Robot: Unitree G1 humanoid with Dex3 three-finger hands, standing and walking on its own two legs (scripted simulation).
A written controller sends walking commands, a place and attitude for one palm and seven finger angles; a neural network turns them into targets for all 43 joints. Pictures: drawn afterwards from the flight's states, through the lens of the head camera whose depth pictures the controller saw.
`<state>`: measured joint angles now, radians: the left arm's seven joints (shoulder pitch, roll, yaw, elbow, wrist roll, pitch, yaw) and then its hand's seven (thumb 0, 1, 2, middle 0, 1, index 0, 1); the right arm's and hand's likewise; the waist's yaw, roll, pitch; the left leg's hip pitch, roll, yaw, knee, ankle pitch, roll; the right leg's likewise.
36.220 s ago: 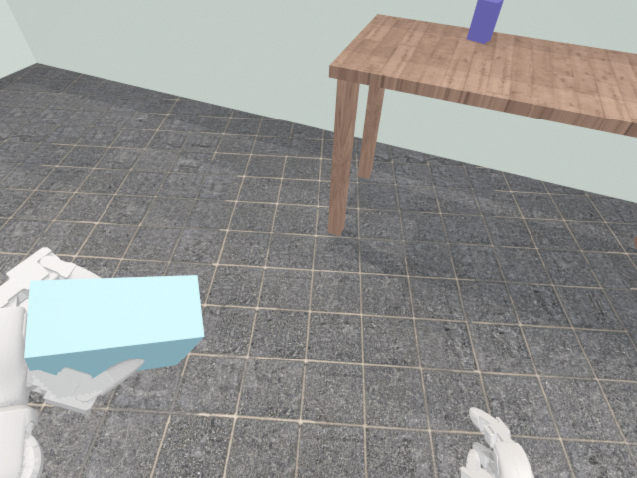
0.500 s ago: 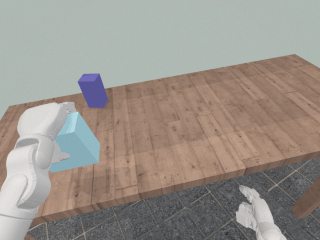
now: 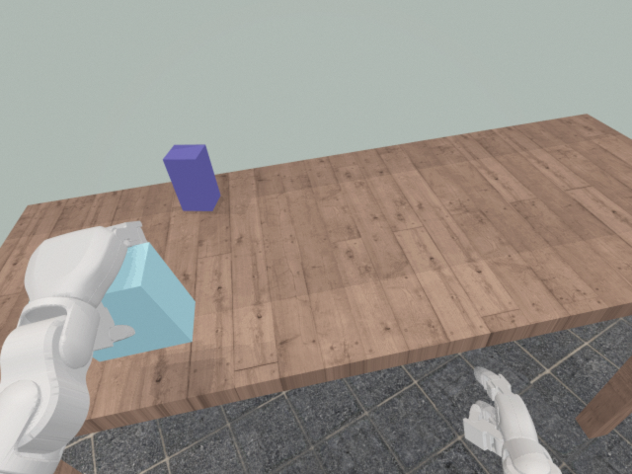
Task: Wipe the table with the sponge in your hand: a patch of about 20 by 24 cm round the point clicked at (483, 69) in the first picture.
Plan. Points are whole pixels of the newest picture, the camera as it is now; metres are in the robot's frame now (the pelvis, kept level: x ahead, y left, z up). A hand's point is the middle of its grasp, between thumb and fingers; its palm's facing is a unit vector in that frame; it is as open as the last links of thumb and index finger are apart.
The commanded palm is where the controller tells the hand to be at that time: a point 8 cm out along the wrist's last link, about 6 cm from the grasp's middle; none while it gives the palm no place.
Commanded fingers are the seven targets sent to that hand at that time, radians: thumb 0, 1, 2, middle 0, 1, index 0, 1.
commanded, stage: bring the sponge back beside the body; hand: left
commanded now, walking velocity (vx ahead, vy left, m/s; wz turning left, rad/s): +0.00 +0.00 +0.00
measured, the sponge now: (132, 314) +0.24 +0.28 +0.11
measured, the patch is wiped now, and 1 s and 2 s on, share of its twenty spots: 1.00 1.00 1.00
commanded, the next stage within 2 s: step back with the hand held close in 0.98 s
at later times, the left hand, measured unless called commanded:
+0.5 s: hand (95, 325) +0.20 +0.29 +0.15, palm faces +0.13 -0.09 -0.99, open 9.9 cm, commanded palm +0.16 +0.28 +0.22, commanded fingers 0.00 0.10 1.30 -1.20 -1.60 -1.20 -1.60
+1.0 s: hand (87, 336) +0.18 +0.29 +0.15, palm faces +0.15 -0.10 -0.98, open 9.9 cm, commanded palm +0.15 +0.28 +0.22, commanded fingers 0.00 0.10 1.30 -1.20 -1.60 -1.20 -1.60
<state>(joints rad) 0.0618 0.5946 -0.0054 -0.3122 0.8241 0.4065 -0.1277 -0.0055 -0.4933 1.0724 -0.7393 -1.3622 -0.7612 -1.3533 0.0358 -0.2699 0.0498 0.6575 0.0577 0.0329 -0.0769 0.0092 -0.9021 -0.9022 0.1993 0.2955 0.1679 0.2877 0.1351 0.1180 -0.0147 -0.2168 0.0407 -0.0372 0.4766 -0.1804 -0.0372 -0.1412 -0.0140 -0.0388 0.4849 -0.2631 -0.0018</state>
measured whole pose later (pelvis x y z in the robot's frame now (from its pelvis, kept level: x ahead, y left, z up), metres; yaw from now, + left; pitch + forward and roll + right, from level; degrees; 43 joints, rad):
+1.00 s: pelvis -0.01 +0.00 +0.00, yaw +0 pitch -7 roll -1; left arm 0.27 0.58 0.04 -0.42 0.81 0.35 -0.08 -0.01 -0.49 1.07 -0.74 -1.36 -0.76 -1.35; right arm 0.04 -0.25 0.05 0.65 0.04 0.00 -0.07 0.01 -0.90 -0.90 0.20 0.30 0.19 0.30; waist 0.14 0.12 -0.01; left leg -0.20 0.04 -0.04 0.49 -0.18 -0.03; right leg -0.12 -0.01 -0.04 0.48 -0.25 0.00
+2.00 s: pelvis -0.05 +0.02 -0.03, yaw +0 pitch +1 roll -3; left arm 0.38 0.40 0.40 -0.61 -0.05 -0.15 0.14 -0.01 -0.50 1.07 -0.74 -1.36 -0.76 -1.35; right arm 0.18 -0.23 0.04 0.56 0.01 -0.10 -0.07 0.01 -0.90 -0.90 0.20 0.30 0.21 0.30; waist 0.01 0.02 -0.03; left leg -0.55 0.03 -0.06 0.75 -0.27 0.00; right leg -0.45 -0.01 -0.05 0.68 -0.26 0.02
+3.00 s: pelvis -0.30 -0.01 -0.02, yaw +1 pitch -2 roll +1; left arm 0.38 0.40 0.44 -0.61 -0.06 -0.16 0.15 -0.01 -0.50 1.07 -0.75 -1.36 -0.76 -1.35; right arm 0.22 -0.20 -0.01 0.59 0.03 -0.15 -0.03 0.01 -0.90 -0.90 0.20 0.30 0.21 0.30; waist -0.02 -0.06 -0.01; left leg -0.37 0.08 0.05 0.67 -0.27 -0.03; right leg -0.54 0.02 0.01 1.09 -0.37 0.02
